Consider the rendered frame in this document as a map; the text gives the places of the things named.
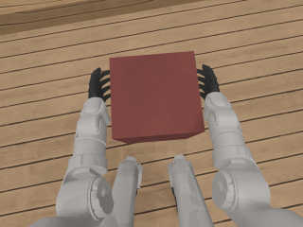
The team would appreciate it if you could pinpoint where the left robot upper arm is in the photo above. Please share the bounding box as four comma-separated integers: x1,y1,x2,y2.
28,176,115,227

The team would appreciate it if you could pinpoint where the right robot upper arm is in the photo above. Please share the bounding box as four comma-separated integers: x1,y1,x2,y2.
211,168,303,227

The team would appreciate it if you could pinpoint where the robot right forearm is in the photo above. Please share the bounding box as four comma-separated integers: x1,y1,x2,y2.
204,92,271,202

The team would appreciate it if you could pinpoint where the left robot hand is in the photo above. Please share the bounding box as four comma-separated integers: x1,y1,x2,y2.
88,68,111,102

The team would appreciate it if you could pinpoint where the right robot hand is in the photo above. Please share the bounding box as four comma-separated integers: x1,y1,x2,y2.
196,64,220,100

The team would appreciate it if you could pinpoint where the robot left shin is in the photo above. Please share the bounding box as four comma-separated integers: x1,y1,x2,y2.
117,156,137,170

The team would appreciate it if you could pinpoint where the carton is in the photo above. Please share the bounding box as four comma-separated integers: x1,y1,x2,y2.
109,51,205,144

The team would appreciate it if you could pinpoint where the robot right foot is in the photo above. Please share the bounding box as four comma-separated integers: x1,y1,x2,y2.
171,187,178,212

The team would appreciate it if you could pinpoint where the robot left forearm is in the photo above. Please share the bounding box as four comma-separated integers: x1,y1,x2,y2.
56,96,111,214

